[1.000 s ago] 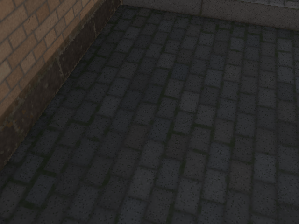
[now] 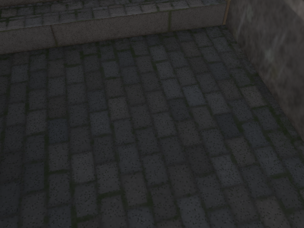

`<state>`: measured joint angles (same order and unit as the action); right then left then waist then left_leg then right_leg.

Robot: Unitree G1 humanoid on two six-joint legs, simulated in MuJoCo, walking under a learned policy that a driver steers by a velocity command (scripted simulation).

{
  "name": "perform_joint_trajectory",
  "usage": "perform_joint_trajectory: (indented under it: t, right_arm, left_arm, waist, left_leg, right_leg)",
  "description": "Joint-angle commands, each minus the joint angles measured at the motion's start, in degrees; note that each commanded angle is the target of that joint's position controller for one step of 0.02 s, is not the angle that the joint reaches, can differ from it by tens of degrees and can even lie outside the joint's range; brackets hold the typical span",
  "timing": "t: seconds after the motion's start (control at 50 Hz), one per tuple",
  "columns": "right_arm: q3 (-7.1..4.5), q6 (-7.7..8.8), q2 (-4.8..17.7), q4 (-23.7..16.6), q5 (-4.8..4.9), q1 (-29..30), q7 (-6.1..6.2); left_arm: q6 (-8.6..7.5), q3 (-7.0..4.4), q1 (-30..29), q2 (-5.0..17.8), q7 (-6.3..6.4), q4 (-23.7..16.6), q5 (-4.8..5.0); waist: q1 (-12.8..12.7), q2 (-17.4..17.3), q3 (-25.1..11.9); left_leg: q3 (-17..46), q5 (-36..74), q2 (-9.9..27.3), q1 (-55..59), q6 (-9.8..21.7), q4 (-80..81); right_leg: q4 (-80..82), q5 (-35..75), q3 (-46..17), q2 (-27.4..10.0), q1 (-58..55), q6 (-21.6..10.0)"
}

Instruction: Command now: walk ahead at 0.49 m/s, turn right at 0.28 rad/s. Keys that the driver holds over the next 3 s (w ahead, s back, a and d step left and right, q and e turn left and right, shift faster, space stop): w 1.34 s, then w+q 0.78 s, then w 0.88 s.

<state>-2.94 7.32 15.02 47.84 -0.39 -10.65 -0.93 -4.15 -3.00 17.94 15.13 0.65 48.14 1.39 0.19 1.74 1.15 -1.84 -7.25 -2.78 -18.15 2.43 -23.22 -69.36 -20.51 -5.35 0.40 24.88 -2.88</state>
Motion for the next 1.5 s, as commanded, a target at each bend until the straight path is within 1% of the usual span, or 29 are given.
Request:
perform_joint_trajectory:
  t: [0.02,0.1,0.24,0.32,0.34,0.36,0.38,0.4,0.44,0.48,0.54,0.68,0.8,0.86,0.88,0.9,0.92,0.94,0.96,1.0,1.02,1.12,1.24,1.36,1.4,1.44,1.46,1.48,1.5]
  right_arm:
    - [-0.73,0.63,4.1,-1.0,0.0,-2.4,-0.38]
    - [-1.65,0.44,8.0,0.5,0.76,-4.6,0.0]
    - [-1.55,-1.31,10.1,3.1,2.07,-10.8,0.1]
    - [-1.41,-2.66,10.8,3.6,2.04,-10.0,0.39]
    - [-0.69,-2.73,9.0,3.2,1.47,-9.9,0.54]
    - [0.9,-1.99,4.6,1.1,0.26,-12.2,0.58]
    - [1.84,-0.75,1.6,1.2,1.02,-15.1,0.51]
    - [0.2,0.06,8.0,0.8,2.38,-11.9,0.2]
    - [-0.06,-0.05,7.9,-0.6,1.99,-5.7,0.31]
    - [-0.32,-1.48,6.3,-0.4,1.11,-6.5,0.43]
    - [-0.23,-2.96,4.6,-0.7,0.81,-5.7,0.68]
    - [0.42,-2.33,2.6,-4.9,0.77,8.6,-0.15]
    - [0.63,-1.39,3.4,-8.6,1.42,16.2,-2.01]
    - [-0.38,-1.01,5.7,-7.7,1.25,10.7,-2.29]
    - [-1.62,-1.04,7.7,-5.3,1.12,2.8,-1.89]
    - [-2.92,-1.14,11.2,-2.7,0.74,-7.9,-1.24]
    - [-4.37,-1.56,17.0,-1.5,-0.26,-14.8,-0.87]
    - [-3.12,-1.81,12.7,-1.1,0.53,-15.4,-0.97]
    - [-2.2,-1.83,10.0,-1.6,1.01,-10.8,-0.86]
    - [-1.17,-1.84,6.5,-3.0,0.69,-2.7,-0.98]
    - [-0.71,-1.52,5.0,-3.1,0.1,-0.9,-1.17]
    - [-1.42,-0.61,7.1,-0.7,0.12,-3.1,-0.67]
    - [-1.52,-1.64,8.6,1.8,0.95,-8.6,0.69]
    - [-1.91,-3.27,9.5,4.7,1.55,-13.3,1.14]
    - [-2.2,-3.78,10.3,4.7,1.73,-12.1,1.38]
    - [-1.65,-4.06,9.2,3.7,1.36,-9.8,1.43]
    - [-0.28,-3.81,5.7,1.9,-0.11,-10.2,1.37]
    - [1.28,-2.6,-0.6,2.0,1.3,-18.1,0.96]
    - [-0.47,-1.96,6.9,2.9,2.8,-14.2,0.94]
  left_arm:
    - [-0.52,-0.4,1.6,1.6,-0.24,-4.0,-0.23]
    - [-0.72,0.68,-5.8,0.8,-0.48,-7.4,-1.32]
    - [-1.39,0.93,-17.9,2.6,-1.89,-11.4,-0.18]
    - [-1.76,-0.9,-11.2,6.0,-2.25,-10.4,-0.58]
    - [-1.73,-2.5,-1.6,9.2,-1.77,-7.8,-0.75]
    - [-1.31,-4.03,7.8,15.3,-1.25,-6.6,-1.79]
    - [-1.05,-3.92,10.1,15.4,-1.65,-5.9,-1.07]
    - [-1.27,-2.53,7.6,10.8,-1.91,-6.2,-0.84]
    - [-1.47,-1.27,-0.9,7.0,-2.35,-7.6,-1.15]
    - [-1.93,-0.84,-4.6,5.0,-2.72,-7.7,-1.55]
    - [-2.85,-1.35,-3.1,6.2,-2.52,-5.9,-1.46]
    - [-1.86,-1.7,3.5,8.1,-0.77,-1.6,-0.89]
    - [-0.46,-2.02,7.8,9.1,-0.21,2.0,-0.37]
    - [0.31,-2.37,5.8,10.4,0.04,2.2,-0.4]
    - [0.69,-2.11,4.8,9.9,0.11,2.0,-0.6]
    - [0.67,-1.32,4.7,8.4,0.24,1.0,-1.23]
    - [-0.51,0.75,11.6,1.5,-0.42,0.0,-1.43]
    - [-2.01,0.59,11.1,3.1,-0.75,1.2,-0.69]
    - [-2.78,-0.88,5.5,8.2,-1.03,-0.4,0.92]
    - [-2.71,-1.02,-0.9,7.6,-0.44,-1.9,0.2]
    - [-1.97,-1.35,-0.1,6.9,-0.14,-1.7,-0.43]
    - [0.18,-1.19,-1.7,4.1,0.35,-2.6,-1.18]
    - [-0.78,-0.39,-13.9,2.1,-0.74,-5.7,-0.98]
    - [-1.8,-0.18,-21.7,3.1,-2.76,-9.4,-0.38]
    - [-2.27,-0.86,-18.5,4.8,-2.99,-9.1,-0.46]
    - [-2.61,-3.23,-3.2,9.5,-2.19,-4.8,-0.93]
    - [-2.39,-4.42,7.5,14.3,-1.4,-3.3,-1.79]
    - [-2.02,-4.58,8.4,16.0,-1.76,-2.2,-2.0]
    - [-2.01,-3.09,6.9,9.6,-1.63,-3.1,-1.64]
  waist:
    - [-0.8,-5.4,-2.5]
    - [0.2,-4.3,-0.4]
    - [4.0,-6.1,1.3]
    - [-1.6,-6.2,-2.4]
    - [-5.7,-4.3,-8.1]
    - [-7.3,6.5,-16.9]
    - [-6.1,16.4,-21.4]
    - [-6.1,9.8,-15.4]
    - [-2.9,2.5,-6.4]
    - [0.3,3.2,-4.0]
    - [1.4,2.0,-2.4]
    - [-2.8,1.3,1.4]
    - [-4.4,1.9,3.8]
    - [-0.5,3.8,-0.2]
    - [3.6,3.3,-5.0]
    - [7.6,0.8,-12.7]
    - [5.9,-13.1,-21.9]
    - [6.6,-15.5,-25.7]
    - [6.1,-11.8,-15.6]
    - [2.5,-4.4,-5.2]
    - [0.4,-5.6,-3.7]
    - [-1.3,-5.2,-0.9]
    - [2.8,-4.7,1.4]
    - [4.4,-5.2,3.5]
    - [1.7,-6.3,1.7]
    - [-5.9,-5.4,-8.1]
    - [-9.1,2.5,-18.1]
    - [-4.7,17.7,-24.7]
    - [-6.9,9.6,-19.8]
  left_leg:
    - [17.3,2.2,15.5,9.4,11.4,14.3]
    - [12.0,6.7,15.8,8.0,12.3,17.1]
    - [7.5,5.1,15.7,11.6,8.5,14.0]
    - [5.7,17.3,15.3,14.3,5.5,2.3]
    - [2.6,20.1,12.1,9.7,3.5,-10.1]
    - [-1.7,4.2,6.0,-8.0,-0.1,-32.5]
    - [3.1,-24.1,0.5,-22.7,-1.1,-46.4]
    - [7.3,-22.7,4.2,-28.2,-0.1,-51.9]
    - [5.4,-12.6,9.1,-26.4,0.5,-48.1]
    - [5.9,-7.8,11.4,-20.1,-0.1,-42.9]
    - [5.2,-2.9,11.2,-20.1,-1.4,-38.5]
    - [3.0,13.9,8.9,-21.6,-1.9,-15.8]
    - [2.5,8.2,7.2,-22.8,0.5,-7.8]
    - [-0.5,2.9,3.8,-11.6,3.0,-5.8]
    - [-2.2,3.7,1.8,-0.7,4.5,-4.7]
    - [3.7,6.5,7.4,17.0,7.4,-7.2]
    - [30.2,-1.6,22.7,40.8,16.8,-4.5]
    - [45.0,-7.1,25.7,43.1,18.4,4.5]
    - [36.7,-9.5,23.7,35.4,15.0,5.6]
    - [22.8,-1.9,18.9,17.5,11.8,8.9]
    - [18.8,1.1,16.7,12.1,10.7,10.8]
    - [10.8,10.9,14.9,6.9,12.0,15.8]
    - [5.7,9.9,13.0,11.1,9.2,16.6]
    - [7.9,11.8,17.5,21.1,8.7,11.5]
    - [9.1,18.7,17.8,21.9,7.7,7.4]
    - [6.1,27.9,12.7,15.1,5.0,-9.5]
    - [3.0,9.1,7.7,2.2,2.6,-28.8]
    - [5.1,-26.0,-0.7,-18.0,0.2,-45.2]
    - [10.7,-25.4,2.6,-23.1,0.5,-51.0]
  right_leg:
    - [3.1,3.0,-0.9,-6.4,10.2,-0.1]
    - [16.8,10.8,1.5,-8.1,12.5,1.3]
    - [34.9,19.7,4.9,-4.8,7.1,1.0]
    - [40.9,14.7,7.7,-1.2,-5.9,-2.4]
    - [40.9,15.0,5.7,-2.8,-18.9,-4.4]
    - [41.5,13.1,-14.0,-17.2,-38.9,-10.8]
    - [50.9,5.1,-35.6,-24.1,-46.3,-16.3]
    - [52.3,2.4,-32.7,-22.5,-41.5,-14.3]
    - [54.3,11.4,-18.0,-17.7,-27.0,-11.4]
    - [58.0,16.8,-11.3,-14.2,-18.6,-10.4]
    - [60.7,24.3,-5.8,-12.9,-16.0,-11.3]
    - [62.6,23.3,0.8,-11.2,-19.2,-8.9]
    - [58.2,24.9,0.1,-15.2,-28.8,-8.0]
    - [50.7,41.7,1.1,-14.9,-30.3,-6.2]
    - [41.7,49.7,3.2,-12.2,-28.5,-4.9]
    - [27.3,42.4,5.3,-9.4,-18.6,-2.9]
    - [3.4,14.4,7.1,0.3,6.0,1.6]
    - [-5.4,-11.7,-1.7,2.5,14.1,1.4]
    - [-8.5,-9.1,-2.1,-1.1,19.4,0.6]
    - [-2.0,0.5,1.1,-6.5,16.5,0.4]
    - [1.1,3.3,0.7,-8.2,12.7,0.4]
    - [10.1,11.9,1.7,-9.5,12.9,2.6]
    - [30.6,26.9,4.2,-7.1,13.2,2.8]
    - [39.1,20.6,4.4,-5.1,14.3,0.8]
    - [41.1,16.6,5.0,-3.3,7.8,-0.4]
    - [41.9,18.5,5.8,-2.5,-16.0,-3.3]
    - [40.2,19.2,-7.5,-15.0,-34.4,-7.0]
    - [47.7,7.9,-32.3,-25.7,-49.4,-14.5]
    - [50.6,2.0,-31.1,-23.8,-45.0,-12.0]
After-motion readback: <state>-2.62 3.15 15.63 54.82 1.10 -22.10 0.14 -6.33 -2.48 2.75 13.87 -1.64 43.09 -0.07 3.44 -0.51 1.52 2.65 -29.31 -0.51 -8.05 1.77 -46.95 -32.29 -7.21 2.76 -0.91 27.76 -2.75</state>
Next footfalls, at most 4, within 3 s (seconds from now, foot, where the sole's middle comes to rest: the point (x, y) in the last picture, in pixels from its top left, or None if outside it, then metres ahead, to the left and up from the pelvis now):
0.34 right None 0.34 -0.16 -0.77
0.90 left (145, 187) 0.66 0.06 -0.77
1.44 right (192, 134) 0.96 -0.19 -0.77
2.00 left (138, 99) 1.21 0.10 -0.77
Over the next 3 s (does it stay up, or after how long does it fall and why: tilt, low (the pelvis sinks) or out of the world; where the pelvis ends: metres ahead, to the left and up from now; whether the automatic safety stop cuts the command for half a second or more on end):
stays up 1.55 0.16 0.00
